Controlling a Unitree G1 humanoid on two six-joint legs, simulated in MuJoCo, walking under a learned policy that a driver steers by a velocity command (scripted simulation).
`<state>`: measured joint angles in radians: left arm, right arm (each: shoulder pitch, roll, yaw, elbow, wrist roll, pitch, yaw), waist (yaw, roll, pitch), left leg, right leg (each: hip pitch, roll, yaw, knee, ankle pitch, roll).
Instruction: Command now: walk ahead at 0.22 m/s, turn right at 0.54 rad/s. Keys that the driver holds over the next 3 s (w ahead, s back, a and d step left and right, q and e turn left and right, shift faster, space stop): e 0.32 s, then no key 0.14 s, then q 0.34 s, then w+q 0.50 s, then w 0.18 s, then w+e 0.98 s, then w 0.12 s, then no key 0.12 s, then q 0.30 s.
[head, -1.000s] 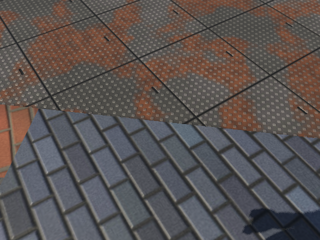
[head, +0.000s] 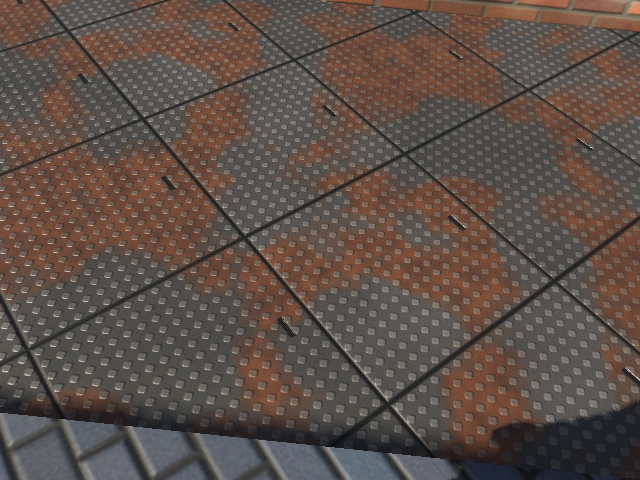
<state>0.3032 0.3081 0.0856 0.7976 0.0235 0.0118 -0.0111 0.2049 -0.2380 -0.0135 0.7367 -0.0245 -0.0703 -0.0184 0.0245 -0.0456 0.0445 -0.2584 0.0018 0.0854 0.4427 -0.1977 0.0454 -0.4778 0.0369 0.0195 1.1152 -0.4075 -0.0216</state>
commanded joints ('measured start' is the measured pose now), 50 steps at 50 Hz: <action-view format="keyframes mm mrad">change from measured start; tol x16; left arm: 1 64 23 8 -61 -1 21 -15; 11 -145 14 -18 -189 3 32 -39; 16 41 255 52 -195 -23 8 1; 21 -140 46 -14 -190 -11 31 28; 46 -210 13 -32 -198 1 11 8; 50 -10 8 -31 -147 -10 -24 32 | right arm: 1 44 -111 -31 -40 7 -13 -6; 50 11 -190 -114 -95 16 105 26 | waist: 1 12 170 -94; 13 -23 159 -104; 16 35 -251 -296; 19 4 -40 -98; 33 -38 -22 -60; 36 -3 302 10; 50 51 149 -46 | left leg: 1 145 270 -135 -121 760 129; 13 123 270 56 145 546 62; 14 75 229 90 316 442 15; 16 -344 -32 15 788 -505 -82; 18 -393 34 -95 850 -399 -93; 33 61 -25 -55 65 -101 3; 36 -21 275 -520 -164 139 142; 40 62 222 -453 -136 297 197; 44 135 139 -480 -192 -250 191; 50 -177 44 -498 -95 -374 120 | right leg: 1 -90 -28 16 34 78 26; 13 167 2 -102 -557 173 -50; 14 298 3 -57 -669 303 -75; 16 539 -442 588 -736 844 -356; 21 217 -194 215 -802 575 -226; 31 164 -223 213 -834 135 -187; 40 -43 15 28 -150 -44 21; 46 -34 19 -12 -374 -74 40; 50 411 41 -26 -765 114 -13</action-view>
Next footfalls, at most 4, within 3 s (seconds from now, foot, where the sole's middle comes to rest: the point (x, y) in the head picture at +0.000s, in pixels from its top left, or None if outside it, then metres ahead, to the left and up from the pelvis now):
0.30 right None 0.15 -0.12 -0.78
0.68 left None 0.14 0.08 -0.78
1.02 right None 0.12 -0.13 -0.78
1.48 left None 0.40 0.12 -0.78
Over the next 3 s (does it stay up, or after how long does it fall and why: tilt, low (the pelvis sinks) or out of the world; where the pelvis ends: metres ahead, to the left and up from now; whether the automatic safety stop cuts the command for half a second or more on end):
stays up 0.99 -0.01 -0.14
